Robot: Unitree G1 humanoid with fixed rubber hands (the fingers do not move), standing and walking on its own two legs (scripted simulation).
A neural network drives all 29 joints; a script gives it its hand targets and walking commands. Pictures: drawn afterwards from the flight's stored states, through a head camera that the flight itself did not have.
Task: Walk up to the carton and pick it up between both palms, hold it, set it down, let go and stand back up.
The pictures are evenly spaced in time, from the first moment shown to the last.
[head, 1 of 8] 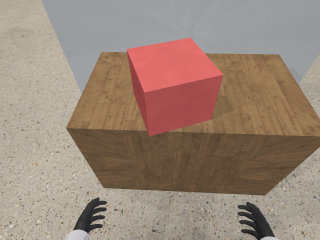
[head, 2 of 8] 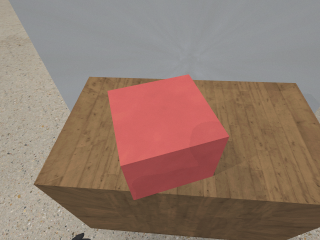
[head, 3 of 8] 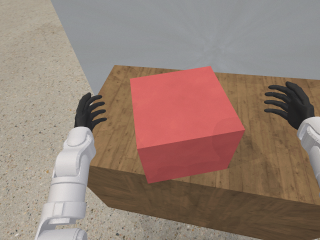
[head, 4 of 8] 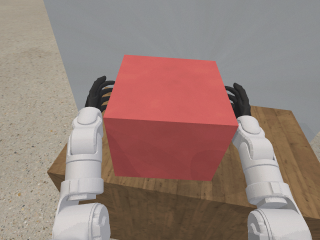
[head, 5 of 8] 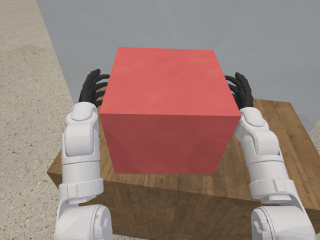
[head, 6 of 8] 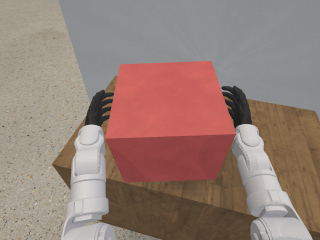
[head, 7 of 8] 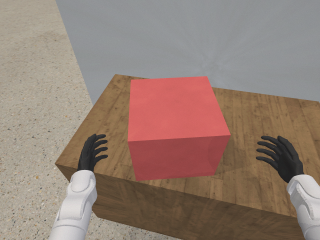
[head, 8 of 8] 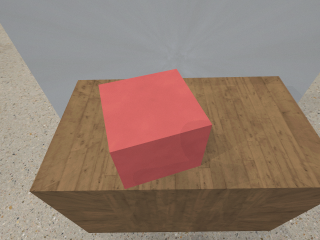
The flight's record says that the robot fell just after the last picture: no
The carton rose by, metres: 0.19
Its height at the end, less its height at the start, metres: +0.00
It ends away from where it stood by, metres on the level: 0.03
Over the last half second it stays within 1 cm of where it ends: yes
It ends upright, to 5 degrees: yes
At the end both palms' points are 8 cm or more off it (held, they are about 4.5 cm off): yes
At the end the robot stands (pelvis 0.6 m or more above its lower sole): yes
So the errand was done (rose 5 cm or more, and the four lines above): yes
